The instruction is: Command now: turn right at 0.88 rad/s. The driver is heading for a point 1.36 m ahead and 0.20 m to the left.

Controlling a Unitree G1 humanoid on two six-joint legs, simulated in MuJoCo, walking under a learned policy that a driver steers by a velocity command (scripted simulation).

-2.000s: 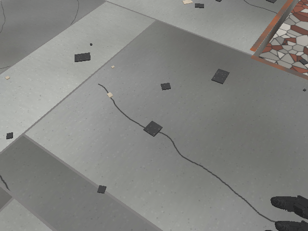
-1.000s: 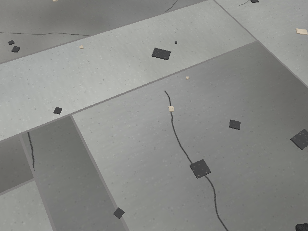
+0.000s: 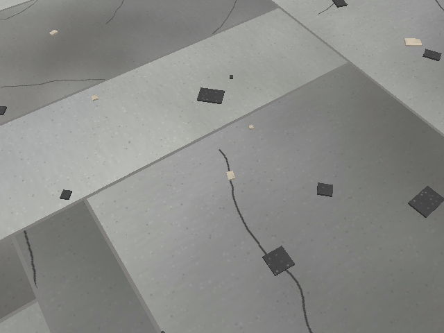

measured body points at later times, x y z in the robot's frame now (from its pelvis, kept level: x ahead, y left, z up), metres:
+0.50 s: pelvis +0.03 -0.03 +0.00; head +0.06 -0.01 +0.45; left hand +0.20 +0.24 -0.10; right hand +0.15 -0.31 -0.10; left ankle +0.01 +0.10 -0.70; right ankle +0.03 -0.13 -0.74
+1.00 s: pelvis +0.08 +0.02 +0.01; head +0.08 +0.05 +0.46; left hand +0.10 +0.34 -0.10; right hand +0.34 -0.17 -0.06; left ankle +0.00 +0.09 -0.74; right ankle +0.18 -0.11 -0.70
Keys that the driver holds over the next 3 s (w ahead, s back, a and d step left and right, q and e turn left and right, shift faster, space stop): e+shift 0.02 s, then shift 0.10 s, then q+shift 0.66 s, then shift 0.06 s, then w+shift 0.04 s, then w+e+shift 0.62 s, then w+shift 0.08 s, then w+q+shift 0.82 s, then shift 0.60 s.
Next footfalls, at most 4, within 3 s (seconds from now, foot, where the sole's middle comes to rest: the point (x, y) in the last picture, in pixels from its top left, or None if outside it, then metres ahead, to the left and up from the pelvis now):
0.06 right None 0.07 -0.13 -0.77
0.60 left None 0.04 0.10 -0.77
1.26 right None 0.36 -0.08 -0.77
1.72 left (206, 207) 0.83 0.08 -0.77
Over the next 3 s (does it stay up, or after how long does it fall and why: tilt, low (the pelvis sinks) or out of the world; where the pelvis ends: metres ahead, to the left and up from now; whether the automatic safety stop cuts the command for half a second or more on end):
stays up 1.51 0.15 -0.01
